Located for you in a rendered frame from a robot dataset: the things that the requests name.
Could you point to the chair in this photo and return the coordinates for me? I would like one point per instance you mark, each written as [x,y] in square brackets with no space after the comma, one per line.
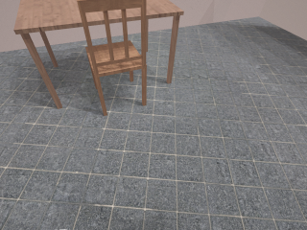
[118,57]

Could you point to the table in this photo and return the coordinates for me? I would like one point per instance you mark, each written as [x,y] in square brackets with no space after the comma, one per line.
[40,16]

